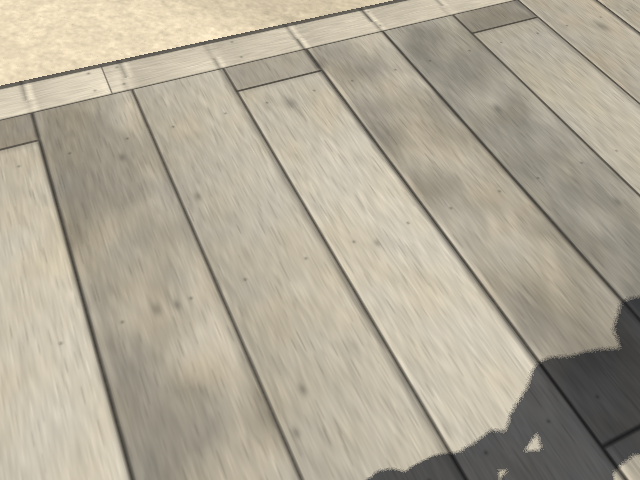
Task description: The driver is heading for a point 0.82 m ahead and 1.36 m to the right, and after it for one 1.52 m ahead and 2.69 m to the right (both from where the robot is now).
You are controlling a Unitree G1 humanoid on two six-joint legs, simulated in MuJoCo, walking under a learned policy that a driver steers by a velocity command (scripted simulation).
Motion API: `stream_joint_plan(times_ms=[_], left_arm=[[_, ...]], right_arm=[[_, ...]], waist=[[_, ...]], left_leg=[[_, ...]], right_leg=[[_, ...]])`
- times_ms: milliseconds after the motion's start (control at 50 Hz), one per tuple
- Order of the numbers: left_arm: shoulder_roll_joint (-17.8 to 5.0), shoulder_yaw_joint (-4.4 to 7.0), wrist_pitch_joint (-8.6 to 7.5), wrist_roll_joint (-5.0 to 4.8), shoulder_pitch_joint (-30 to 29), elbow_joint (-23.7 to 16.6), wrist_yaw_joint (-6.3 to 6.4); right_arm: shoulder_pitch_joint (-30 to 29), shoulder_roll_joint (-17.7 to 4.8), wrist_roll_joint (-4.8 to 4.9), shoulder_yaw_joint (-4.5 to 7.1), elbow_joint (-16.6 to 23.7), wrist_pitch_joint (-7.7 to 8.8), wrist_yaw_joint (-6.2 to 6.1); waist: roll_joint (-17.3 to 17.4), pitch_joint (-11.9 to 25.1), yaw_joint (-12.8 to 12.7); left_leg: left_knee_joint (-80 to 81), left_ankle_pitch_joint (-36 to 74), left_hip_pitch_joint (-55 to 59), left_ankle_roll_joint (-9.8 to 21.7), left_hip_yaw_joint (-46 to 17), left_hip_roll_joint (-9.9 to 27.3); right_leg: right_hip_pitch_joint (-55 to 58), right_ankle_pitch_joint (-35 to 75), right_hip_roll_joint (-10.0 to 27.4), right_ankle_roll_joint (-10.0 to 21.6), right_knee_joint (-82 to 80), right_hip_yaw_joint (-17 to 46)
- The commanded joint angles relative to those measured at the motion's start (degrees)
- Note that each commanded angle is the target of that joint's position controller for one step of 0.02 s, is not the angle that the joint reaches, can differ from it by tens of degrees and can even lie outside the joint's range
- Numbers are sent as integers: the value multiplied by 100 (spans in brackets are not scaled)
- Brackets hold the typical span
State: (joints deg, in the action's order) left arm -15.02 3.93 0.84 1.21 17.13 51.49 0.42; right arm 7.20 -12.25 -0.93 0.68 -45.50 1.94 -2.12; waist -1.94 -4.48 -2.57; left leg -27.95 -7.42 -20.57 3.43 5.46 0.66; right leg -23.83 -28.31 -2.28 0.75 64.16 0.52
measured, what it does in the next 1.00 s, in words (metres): steps on the spot, turning right: right foot, then left foot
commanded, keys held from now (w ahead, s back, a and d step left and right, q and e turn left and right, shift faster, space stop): e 1.00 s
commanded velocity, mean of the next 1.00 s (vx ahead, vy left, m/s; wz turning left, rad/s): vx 0.02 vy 0.00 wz -0.57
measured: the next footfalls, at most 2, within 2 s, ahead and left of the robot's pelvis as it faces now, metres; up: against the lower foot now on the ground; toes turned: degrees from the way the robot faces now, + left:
right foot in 0.30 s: +0.02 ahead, -0.12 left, +0.00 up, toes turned -14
left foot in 0.80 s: +0.07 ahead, +0.06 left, +0.00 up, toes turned -32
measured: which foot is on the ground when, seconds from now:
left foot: down 0.00-0.30, up 0.32-0.78, down 0.80-1.00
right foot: up 0.00-0.28, down 0.30-0.80, up 0.82-1.00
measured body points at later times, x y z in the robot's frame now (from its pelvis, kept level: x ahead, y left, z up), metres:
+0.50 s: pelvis -0.01 -0.03 +0.01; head +0.00 -0.06 +0.46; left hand +0.17 +0.21 -0.09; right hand +0.00 -0.32 -0.13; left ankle +0.04 +0.11 -0.66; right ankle -0.02 -0.11 -0.73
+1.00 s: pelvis -0.01 +0.01 +0.01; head +0.03 +0.02 +0.46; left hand +0.23 +0.19 -0.12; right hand -0.05 -0.29 -0.08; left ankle +0.04 +0.09 -0.73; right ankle -0.10 -0.08 -0.65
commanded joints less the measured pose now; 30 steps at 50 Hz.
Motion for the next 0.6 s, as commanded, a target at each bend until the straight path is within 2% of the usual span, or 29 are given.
stream_joint_plan(times_ms=[20,80,140,220,260,280,300,320,340,360,380,400,420,440,480,560,600], left_arm=[[-274,113,189,35,635,-199,-50],[-241,99,299,38,347,-369,-80],[-241,48,376,32,-93,-628,-184],[-342,31,361,-17,-353,-885,-251],[-343,30,308,-32,-219,-929,-262],[-380,46,264,-34,1,-873,-249],[-559,89,199,-11,150,-836,-212],[-1314,239,164,18,18,-1047,-139],[-1600,348,165,72,233,-1015,-66],[-1327,288,158,57,75,-963,-2],[-1112,226,153,5,-313,-1022,18],[-1027,206,155,-1,-662,-1141,14],[-891,170,134,-40,-765,-1212,14],[-796,142,112,-72,-693,-1229,-11],[-848,167,70,-102,-452,-1190,-33],[-947,221,75,-59,-91,-1143,-3],[-1015,248,90,-35,-36,-1156,-8]], right_arm=[[315,-662,-35,176,205,10,-78],[307,-731,-65,216,182,6,-74],[268,-865,-82,271,188,-68,-44],[382,-1125,-102,379,158,-179,22],[349,-1240,-62,432,150,-234,37],[402,-1235,-54,450,123,-270,47],[643,-1103,-78,459,42,-328,86],[807,-539,-47,330,286,-386,128],[52,-820,-84,371,494,-468,36],[26,-763,-5,362,504,-506,42],[217,-761,41,366,413,-483,63],[378,-842,-2,403,311,-434,77],[554,-917,-95,433,206,-409,103],[607,-929,-109,450,188,-400,128],[511,-830,-54,432,263,-412,139],[222,-778,-15,386,439,-452,87],[137,-779,1,365,519,-440,67]], waist=[[841,799,13],[872,794,33],[1011,741,141],[1001,806,274],[903,813,170],[708,800,74],[33,630,44],[-1717,456,189],[-1127,-3,-158],[-687,-1,78],[-591,-14,303],[-607,145,421],[-641,340,427],[-499,573,406],[-306,709,323],[-515,623,87],[-513,635,23]], left_leg=[[1197,1999,586,949,-966,1508],[1319,1046,560,983,-735,1572],[1429,-17,450,934,-557,1617],[1249,-474,486,848,-458,1824],[956,-578,384,626,-298,1837],[609,-581,138,367,-101,1759],[-194,-1018,-216,-52,260,1468],[-1739,-2598,-1559,-628,825,502],[-2604,-2755,-1673,-640,-145,103],[-2971,-2227,-1493,-611,-516,198],[-2994,-1685,-1413,-557,-618,196],[-3074,-1341,-1399,-500,-621,128],[-3271,-1193,-1363,-493,-571,77],[-3408,-1190,-1293,-507,-594,40],[-3318,-1213,-1370,-564,-657,36],[-2554,-1429,-1443,-613,-747,-12],[-2213,-1566,-1242,-581,-780,-73]], right_leg=[[-121,351,194,-183,358,9],[-213,531,294,-178,-194,-56],[15,630,389,-126,-1035,-193],[516,400,310,37,-1897,-462],[1000,622,241,195,-2694,-565],[1451,897,158,299,-3321,-518],[1689,1081,438,417,-4297,191],[1884,1239,2147,919,-5160,2723],[933,2255,2465,1491,-5198,2963],[850,2398,2041,1439,-5050,2328],[785,2234,1638,1233,-5000,1868],[988,2261,1317,1085,-4928,1622],[1194,2852,1188,1105,-4798,1472],[1388,3323,1164,1143,-4692,1452],[1713,3588,1195,1204,-4588,1561],[2020,3224,1248,1333,-4536,2012],[1961,3168,1262,1389,-4471,2216]])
